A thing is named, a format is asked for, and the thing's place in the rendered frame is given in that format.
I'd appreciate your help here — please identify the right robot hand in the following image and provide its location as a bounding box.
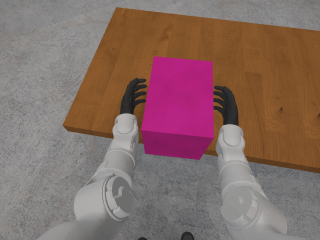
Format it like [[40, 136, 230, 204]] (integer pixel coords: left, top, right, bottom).
[[213, 85, 239, 126]]

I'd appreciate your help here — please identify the left robot upper arm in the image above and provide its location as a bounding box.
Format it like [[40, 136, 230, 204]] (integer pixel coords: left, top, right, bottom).
[[36, 175, 136, 240]]

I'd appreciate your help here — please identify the left robot hand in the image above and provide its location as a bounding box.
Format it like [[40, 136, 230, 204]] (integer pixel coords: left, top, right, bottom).
[[119, 78, 147, 115]]

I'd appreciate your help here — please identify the right robot upper arm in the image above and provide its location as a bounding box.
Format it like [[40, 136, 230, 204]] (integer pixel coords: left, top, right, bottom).
[[220, 186, 310, 240]]

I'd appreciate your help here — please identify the table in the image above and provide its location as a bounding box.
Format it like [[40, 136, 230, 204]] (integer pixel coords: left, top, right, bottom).
[[62, 7, 320, 174]]

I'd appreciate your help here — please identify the right robot forearm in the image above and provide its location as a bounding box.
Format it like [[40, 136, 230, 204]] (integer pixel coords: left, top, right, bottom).
[[215, 124, 270, 202]]

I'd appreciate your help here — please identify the carton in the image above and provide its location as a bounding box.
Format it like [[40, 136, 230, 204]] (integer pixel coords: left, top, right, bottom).
[[141, 56, 214, 160]]

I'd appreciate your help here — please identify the left robot forearm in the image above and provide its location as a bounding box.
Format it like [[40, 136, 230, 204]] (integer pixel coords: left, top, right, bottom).
[[74, 113, 139, 212]]

